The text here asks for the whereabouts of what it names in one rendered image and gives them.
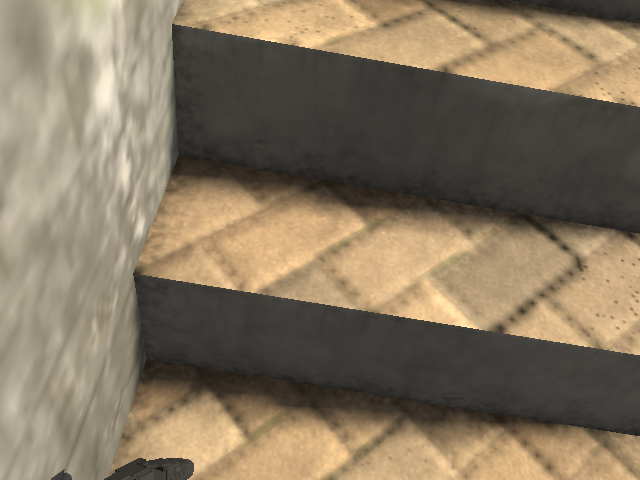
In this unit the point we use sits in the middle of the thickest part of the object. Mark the left robot hand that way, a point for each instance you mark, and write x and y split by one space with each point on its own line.
158 469

